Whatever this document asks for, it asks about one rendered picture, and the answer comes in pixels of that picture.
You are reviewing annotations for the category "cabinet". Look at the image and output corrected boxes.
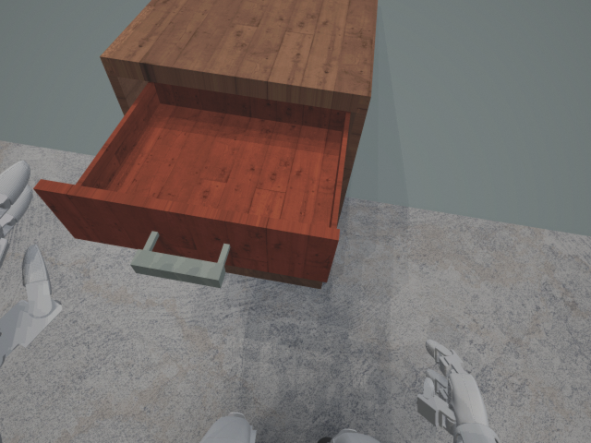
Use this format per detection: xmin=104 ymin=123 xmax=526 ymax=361
xmin=100 ymin=0 xmax=378 ymax=289

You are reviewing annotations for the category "right robot hand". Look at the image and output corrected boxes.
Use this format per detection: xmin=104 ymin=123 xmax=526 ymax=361
xmin=417 ymin=340 xmax=489 ymax=435

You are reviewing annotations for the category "robot left thigh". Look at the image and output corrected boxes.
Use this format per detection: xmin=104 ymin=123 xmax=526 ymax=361
xmin=200 ymin=416 xmax=257 ymax=443

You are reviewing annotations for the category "right robot forearm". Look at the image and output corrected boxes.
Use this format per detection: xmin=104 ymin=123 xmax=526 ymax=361
xmin=453 ymin=423 xmax=501 ymax=443

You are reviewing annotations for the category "right robot shin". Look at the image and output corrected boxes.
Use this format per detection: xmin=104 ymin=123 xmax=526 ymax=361
xmin=333 ymin=429 xmax=357 ymax=439

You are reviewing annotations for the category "left robot hand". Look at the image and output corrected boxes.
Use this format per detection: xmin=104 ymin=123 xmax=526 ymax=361
xmin=0 ymin=161 xmax=62 ymax=367

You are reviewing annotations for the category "drawer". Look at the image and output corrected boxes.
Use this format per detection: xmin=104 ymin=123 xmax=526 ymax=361
xmin=33 ymin=82 xmax=351 ymax=282

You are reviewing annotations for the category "handle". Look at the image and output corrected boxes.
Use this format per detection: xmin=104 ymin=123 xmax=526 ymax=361
xmin=130 ymin=231 xmax=230 ymax=288

